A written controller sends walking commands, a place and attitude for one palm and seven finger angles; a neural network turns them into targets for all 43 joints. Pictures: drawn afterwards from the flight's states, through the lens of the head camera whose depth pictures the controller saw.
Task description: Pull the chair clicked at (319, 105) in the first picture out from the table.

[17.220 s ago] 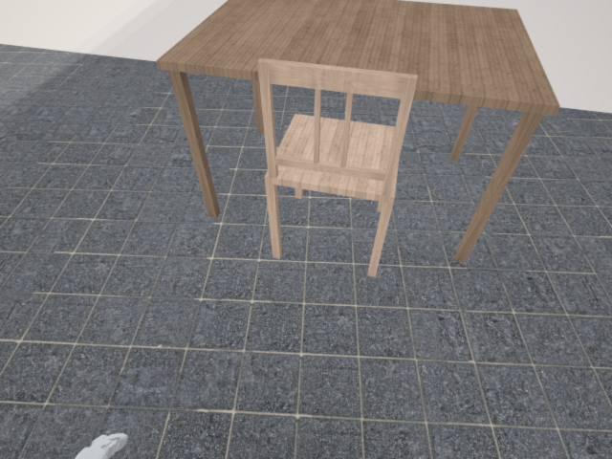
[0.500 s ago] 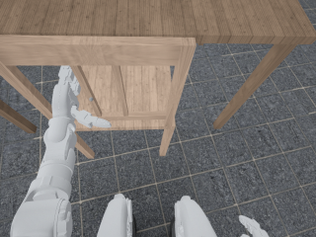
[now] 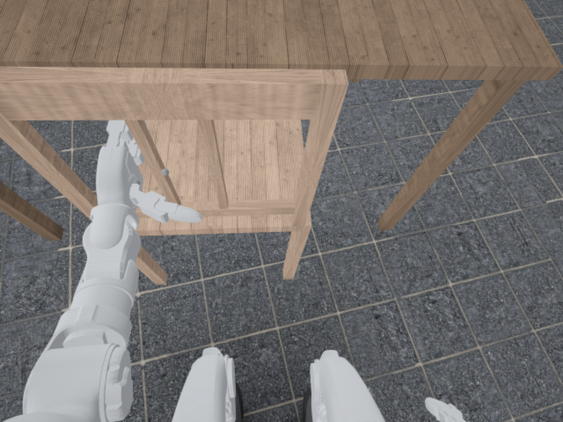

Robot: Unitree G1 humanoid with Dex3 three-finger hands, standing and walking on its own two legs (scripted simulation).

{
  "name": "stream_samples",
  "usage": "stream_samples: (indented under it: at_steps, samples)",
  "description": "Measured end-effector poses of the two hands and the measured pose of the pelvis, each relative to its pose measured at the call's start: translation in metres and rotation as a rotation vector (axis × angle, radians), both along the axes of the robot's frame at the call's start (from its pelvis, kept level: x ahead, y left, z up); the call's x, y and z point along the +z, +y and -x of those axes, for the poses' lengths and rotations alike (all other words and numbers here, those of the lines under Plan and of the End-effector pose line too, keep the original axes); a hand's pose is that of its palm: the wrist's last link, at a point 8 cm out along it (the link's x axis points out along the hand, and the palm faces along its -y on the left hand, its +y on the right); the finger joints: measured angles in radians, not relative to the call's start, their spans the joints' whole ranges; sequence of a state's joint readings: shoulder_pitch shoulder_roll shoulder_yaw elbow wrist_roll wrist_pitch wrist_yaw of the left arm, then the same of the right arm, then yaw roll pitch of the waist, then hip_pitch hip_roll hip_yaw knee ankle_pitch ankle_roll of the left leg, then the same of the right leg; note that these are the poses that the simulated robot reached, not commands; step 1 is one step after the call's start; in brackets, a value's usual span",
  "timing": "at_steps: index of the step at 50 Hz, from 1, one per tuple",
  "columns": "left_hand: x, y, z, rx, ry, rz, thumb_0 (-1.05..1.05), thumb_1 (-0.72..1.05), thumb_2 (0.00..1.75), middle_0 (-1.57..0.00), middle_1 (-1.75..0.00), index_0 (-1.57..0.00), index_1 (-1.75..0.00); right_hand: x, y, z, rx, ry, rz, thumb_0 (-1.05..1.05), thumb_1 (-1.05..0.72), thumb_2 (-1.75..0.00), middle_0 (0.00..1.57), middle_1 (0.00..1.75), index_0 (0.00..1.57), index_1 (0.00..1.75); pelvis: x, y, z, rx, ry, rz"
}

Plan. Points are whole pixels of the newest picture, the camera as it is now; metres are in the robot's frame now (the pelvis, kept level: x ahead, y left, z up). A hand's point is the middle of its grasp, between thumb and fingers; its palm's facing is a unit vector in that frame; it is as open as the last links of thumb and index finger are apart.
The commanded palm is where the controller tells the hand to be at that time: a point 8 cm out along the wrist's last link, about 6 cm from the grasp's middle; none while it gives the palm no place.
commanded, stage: hook a spindle and tug to test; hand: left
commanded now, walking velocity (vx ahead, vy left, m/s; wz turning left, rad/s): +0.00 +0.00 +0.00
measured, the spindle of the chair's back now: (158, 169) +0.48 +0.17 +0.00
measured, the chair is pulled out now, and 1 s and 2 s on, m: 0.00 0.00 0.02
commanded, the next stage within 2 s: step backward, pulling the chair out in 1.54 s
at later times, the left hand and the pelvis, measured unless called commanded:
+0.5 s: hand (169, 171) +0.45 +0.14 +0.03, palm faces +0.01 -1.00 -0.04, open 14.0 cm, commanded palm +0.43 +0.19 +0.02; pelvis +0.00 +0.00 +0.00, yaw +0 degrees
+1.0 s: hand (168, 172) +0.46 +0.15 +0.02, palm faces +0.01 -1.00 -0.04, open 4.8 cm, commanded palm +0.42 +0.20 +0.02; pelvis +0.00 +0.00 +0.00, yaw +0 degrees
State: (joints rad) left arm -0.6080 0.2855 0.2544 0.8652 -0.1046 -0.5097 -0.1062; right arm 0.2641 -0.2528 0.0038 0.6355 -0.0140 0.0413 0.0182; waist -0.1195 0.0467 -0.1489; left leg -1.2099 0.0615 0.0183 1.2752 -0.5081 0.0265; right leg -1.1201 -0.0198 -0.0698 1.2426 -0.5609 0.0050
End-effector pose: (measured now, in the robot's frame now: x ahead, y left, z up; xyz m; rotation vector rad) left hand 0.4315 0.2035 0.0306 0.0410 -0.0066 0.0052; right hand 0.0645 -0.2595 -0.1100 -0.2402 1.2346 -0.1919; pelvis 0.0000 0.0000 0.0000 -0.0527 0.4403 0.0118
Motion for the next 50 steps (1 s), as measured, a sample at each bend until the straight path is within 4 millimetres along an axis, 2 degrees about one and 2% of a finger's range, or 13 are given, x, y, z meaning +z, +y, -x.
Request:
stream_samples:
  at_steps: [5,10,13,19,24,31,35,45,50]
  samples:
    - [-0.006,0.001,-0.001,0.008,0.025,0.01,-0.01,-0.5,0.3,-0.06,-0.09,-0.06,-0.09,0.001,-0.001,-0.004,0.0,-0.013,0.006,0.01,-0.91,-0.9,0.2,0.3,0.2,0.3,-0.001,0.0,0.0,-0.002,0.002,0.0]
    - [0.001,-0.001,0.002,0.008,-0.018,0.007,-0.01,-0.5,0.3,-0.09,-0.18,-0.09,-0.19,0.001,-0.001,-0.007,0.002,-0.02,0.001,0.01,-0.91,-0.9,0.2,0.3,0.2,0.3,0.0,0.0,-0.001,-0.003,0.002,0.0]
    - [0.003,-0.003,0.003,0.0,-0.018,0.002,-0.01,-0.5,0.3,-0.13,-0.29,-0.13,-0.29,0.0,0.001,-0.008,0.005,-0.02,-0.007,0.01,-0.91,-0.9,0.2,0.3,0.2,0.3,0.001,0.0,-0.001,-0.002,0.0,-0.002]
    - [-0.007,-0.005,0.001,0.006,0.031,0.008,-0.01,-0.5,0.3,-0.21,-0.57,-0.22,-0.57,0.0,0.001,-0.009,0.009,-0.023,-0.007,0.01,-0.91,-0.9,0.2,0.3,0.2,0.3,0.0,-0.002,0.0,0.001,0.0,-0.002]
    - [-0.002,-0.005,0.0,0.011,-0.014,0.006,-0.01,-0.42,0.33,-0.3,-0.83,-0.3,-0.83,-0.001,0.0,-0.008,0.005,-0.022,-0.004,0.01,-0.91,-0.9,0.2,0.3,0.2,0.3,-0.001,-0.002,0.0,-0.002,0.004,-0.002]
    - [-0.004,-0.007,-0.002,0.0,0.018,0.001,-0.01,-0.15,0.44,-0.42,-1.19,-0.42,-1.19,-0.002,-0.001,-0.005,0.001,-0.008,-0.009,0.01,-0.91,-0.9,0.2,0.3,0.2,0.3,-0.001,-0.003,-0.001,-0.001,0.003,-0.003]
    - [-0.007,-0.005,-0.002,0.009,0.026,0.007,-0.01,0.05,0.53,-0.46,-1.32,-0.46,-1.32,-0.001,-0.002,-0.004,-0.004,-0.008,-0.005,0.01,-0.91,-0.9,0.2,0.3,0.2,0.3,-0.001,-0.003,-0.001,-0.002,0.004,-0.003]
    - [-0.005,-0.005,-0.005,0.009,0.012,0.001,0.0,0.59,0.76,-0.49,-1.44,-0.5,-1.44,-0.001,-0.002,-0.002,-0.003,-0.001,-0.002,0.01,-0.91,-0.9,0.2,0.3,0.2,0.3,-0.001,-0.003,-0.002,-0.003,0.006,-0.002]
    - [-0.006,-0.002,-0.003,0.002,0.019,0.005,0.01,0.76,0.83,-0.5,-1.45,-0.5,-1.45,0.0,-0.002,-0.003,-0.007,-0.004,-0.004,0.01,-0.91,-0.9,0.2,0.3,0.2,0.3,-0.001,-0.002,-0.002,-0.004,0.007,-0.002]
